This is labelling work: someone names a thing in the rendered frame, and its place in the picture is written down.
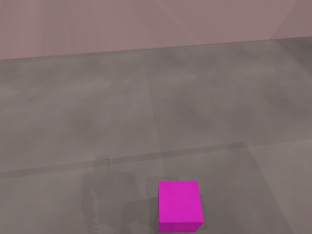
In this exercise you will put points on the carton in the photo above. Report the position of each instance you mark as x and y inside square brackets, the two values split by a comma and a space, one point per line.
[179, 206]

